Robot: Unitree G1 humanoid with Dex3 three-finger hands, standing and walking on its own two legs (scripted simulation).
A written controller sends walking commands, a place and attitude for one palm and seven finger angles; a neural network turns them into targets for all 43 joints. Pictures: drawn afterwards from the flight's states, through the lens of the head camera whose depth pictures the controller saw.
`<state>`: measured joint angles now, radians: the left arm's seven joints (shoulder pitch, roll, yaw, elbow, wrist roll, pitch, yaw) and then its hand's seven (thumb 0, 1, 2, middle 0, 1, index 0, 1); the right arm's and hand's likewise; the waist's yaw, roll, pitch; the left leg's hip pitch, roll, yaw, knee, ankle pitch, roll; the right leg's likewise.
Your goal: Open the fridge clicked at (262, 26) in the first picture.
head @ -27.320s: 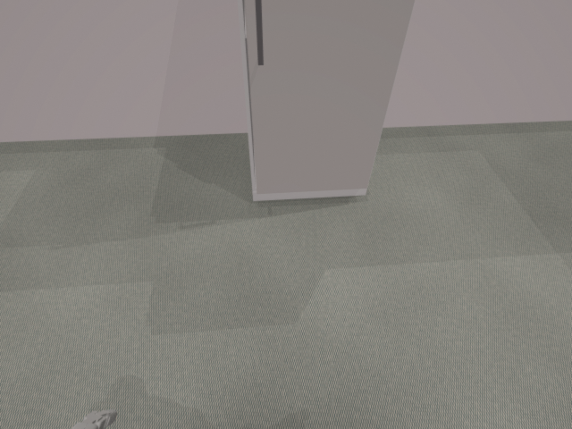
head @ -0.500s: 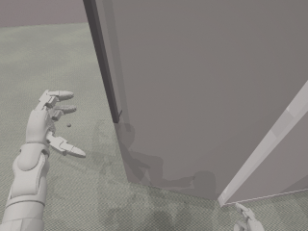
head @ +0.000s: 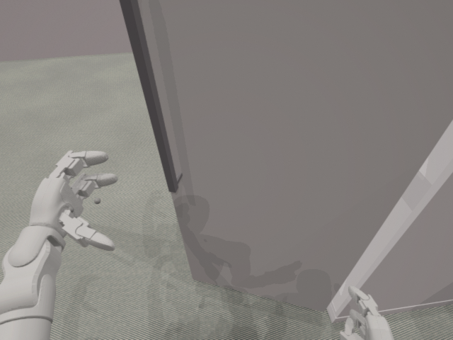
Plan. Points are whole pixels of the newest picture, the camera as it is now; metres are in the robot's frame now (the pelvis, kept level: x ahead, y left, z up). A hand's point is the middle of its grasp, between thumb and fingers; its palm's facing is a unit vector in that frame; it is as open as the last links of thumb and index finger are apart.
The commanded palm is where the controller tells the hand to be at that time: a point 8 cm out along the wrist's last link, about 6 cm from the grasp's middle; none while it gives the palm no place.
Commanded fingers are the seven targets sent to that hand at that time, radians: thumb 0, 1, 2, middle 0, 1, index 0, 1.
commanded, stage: draw the hand back to the body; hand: left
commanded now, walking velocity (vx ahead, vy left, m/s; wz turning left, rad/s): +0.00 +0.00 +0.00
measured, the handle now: (157, 98) +0.47 +0.18 +0.21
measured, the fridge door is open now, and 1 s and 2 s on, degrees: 68 68 68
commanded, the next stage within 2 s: step back with the hand held close in 1.38 s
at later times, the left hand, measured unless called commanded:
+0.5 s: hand (64, 225) +0.23 +0.27 +0.14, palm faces +0.38 -0.89 -0.26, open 13.6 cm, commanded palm +0.19 +0.30 +0.16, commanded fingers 0.00 0.03 0.48 -0.23 -0.81 -0.23 -0.81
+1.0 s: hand (30, 233) +0.20 +0.29 +0.17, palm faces +0.46 -0.81 -0.36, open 8.8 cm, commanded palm +0.15 +0.32 +0.18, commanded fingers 0.00 0.90 0.90 -0.20 -0.30 -0.20 -0.30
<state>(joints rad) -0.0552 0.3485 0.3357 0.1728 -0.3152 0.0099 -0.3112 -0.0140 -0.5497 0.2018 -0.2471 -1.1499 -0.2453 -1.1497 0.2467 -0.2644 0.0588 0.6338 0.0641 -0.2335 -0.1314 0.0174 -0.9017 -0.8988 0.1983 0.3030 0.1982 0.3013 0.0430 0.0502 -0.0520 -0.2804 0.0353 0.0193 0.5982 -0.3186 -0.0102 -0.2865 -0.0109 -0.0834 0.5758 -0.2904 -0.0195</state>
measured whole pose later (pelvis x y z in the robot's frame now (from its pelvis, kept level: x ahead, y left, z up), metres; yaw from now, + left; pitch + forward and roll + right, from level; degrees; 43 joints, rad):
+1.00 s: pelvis +0.01 +0.02 +0.01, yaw -1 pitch -5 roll +0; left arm 0.42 0.34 0.34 -0.34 -0.07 -0.06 0.09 0.01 0.59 0.75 -0.22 -0.48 -0.22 -0.48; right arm 0.21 -0.23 0.02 0.66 -0.01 -0.14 -0.08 0.02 -0.90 -0.90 0.20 0.30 0.20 0.30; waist 0.08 0.05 0.01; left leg -0.07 0.01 0.05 0.42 -0.26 0.01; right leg -0.09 -0.03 -0.06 0.40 -0.23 0.01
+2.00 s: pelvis -0.05 +0.04 +0.00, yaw -2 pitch -1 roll -1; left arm 0.51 0.41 0.44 -0.48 -0.04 -0.19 0.13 0.01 0.89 0.90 -0.21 -0.30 -0.21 -0.30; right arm 0.20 -0.22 0.00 0.54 0.01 -0.03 -0.08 0.02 -0.90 -0.90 0.20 0.30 0.20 0.30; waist 0.02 -0.01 0.03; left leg -0.32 -0.01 0.08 0.57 -0.23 0.05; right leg -0.34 -0.05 -0.02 0.53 -0.17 0.04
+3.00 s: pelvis -0.24 +0.06 +0.00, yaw -5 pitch +5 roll -3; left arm 0.45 0.44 0.44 -0.58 -0.07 -0.27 0.14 0.01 0.89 0.90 -0.20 -0.30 -0.20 -0.30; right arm 0.14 -0.14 0.01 0.62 -0.02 -0.16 -0.04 0.01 -0.90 -0.90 0.20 0.30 0.20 0.30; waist 0.07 -0.06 -0.04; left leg -0.55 0.06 0.11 0.33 0.08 -0.01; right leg -0.06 0.02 -0.03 0.37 -0.42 -0.07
